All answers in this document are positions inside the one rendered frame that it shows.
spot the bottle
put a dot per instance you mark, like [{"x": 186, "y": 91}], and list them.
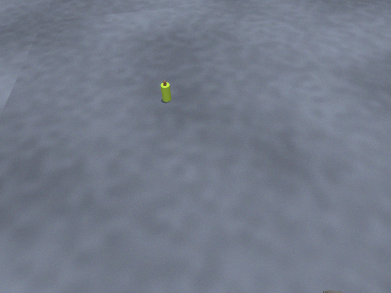
[{"x": 165, "y": 89}]

